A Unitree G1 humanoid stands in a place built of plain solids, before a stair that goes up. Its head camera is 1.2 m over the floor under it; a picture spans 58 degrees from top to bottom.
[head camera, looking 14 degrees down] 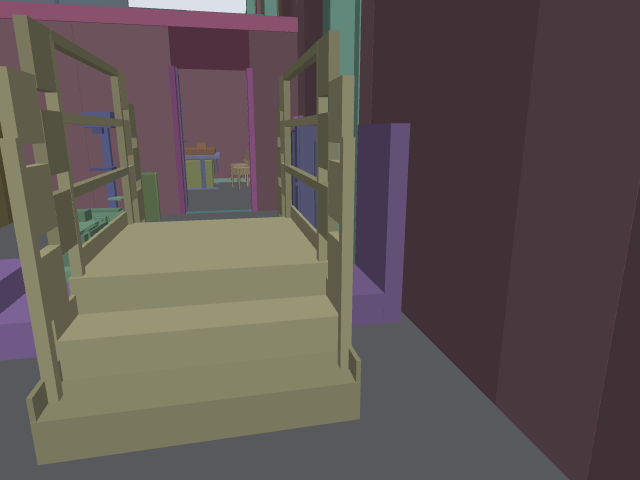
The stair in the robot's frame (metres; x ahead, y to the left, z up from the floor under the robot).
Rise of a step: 0.18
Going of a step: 0.28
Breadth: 1.25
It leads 12 degrees to the left of straight ahead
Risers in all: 3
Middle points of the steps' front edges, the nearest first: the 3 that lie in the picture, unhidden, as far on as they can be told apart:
1.49 0.44 0.18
1.76 0.50 0.36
2.04 0.56 0.54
